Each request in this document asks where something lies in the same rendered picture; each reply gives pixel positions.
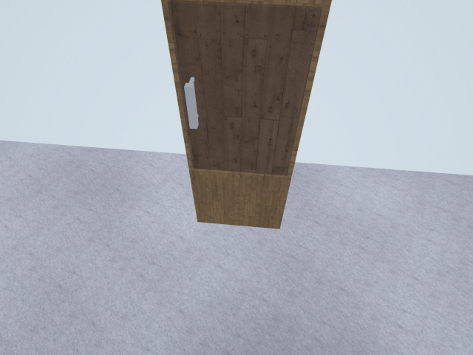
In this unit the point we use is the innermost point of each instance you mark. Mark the handle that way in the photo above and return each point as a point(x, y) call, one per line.
point(191, 104)

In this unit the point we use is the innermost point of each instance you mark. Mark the cupboard door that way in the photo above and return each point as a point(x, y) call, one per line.
point(250, 64)

